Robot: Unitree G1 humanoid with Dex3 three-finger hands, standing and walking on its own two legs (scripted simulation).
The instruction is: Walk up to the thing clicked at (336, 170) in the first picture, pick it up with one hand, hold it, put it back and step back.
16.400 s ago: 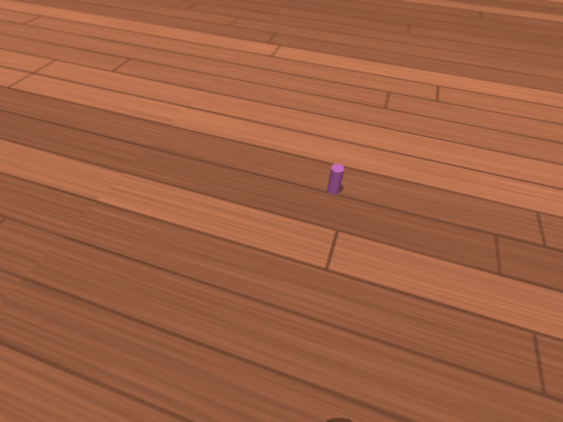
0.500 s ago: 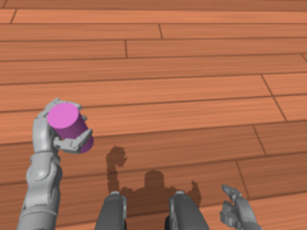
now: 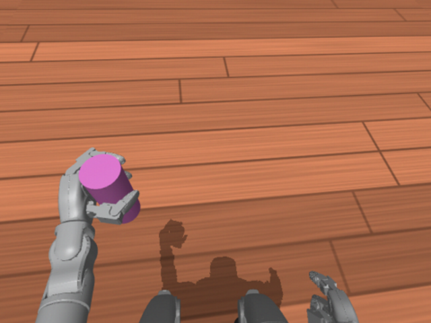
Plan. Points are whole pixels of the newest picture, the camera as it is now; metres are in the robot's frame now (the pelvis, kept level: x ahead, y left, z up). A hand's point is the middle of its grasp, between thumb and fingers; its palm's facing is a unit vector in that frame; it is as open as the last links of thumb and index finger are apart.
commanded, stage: lift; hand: left
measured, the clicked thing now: (114, 192) +0.34 +0.18 +0.02
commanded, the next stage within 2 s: hold in 0.42 s
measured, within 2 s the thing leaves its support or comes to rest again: neither
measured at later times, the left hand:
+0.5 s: hand (115, 175) +0.35 +0.17 +0.07, palm faces +0.13 -0.99 +0.01, open 8.9 cm
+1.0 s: hand (115, 166) +0.36 +0.16 +0.09, palm faces +0.13 -0.99 +0.01, open 8.9 cm
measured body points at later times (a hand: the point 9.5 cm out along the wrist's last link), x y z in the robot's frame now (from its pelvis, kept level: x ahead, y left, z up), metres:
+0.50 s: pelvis +0.01 -0.01 +0.02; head +0.08 +0.01 +0.47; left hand +0.34 +0.22 +0.07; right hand +0.15 -0.25 -0.09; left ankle +0.03 +0.12 -0.66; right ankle +0.02 -0.14 -0.66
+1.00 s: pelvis +0.02 +0.00 +0.03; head +0.07 +0.01 +0.48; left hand +0.35 +0.22 +0.09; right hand +0.16 -0.25 -0.07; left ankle +0.03 +0.12 -0.66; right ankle +0.02 -0.14 -0.66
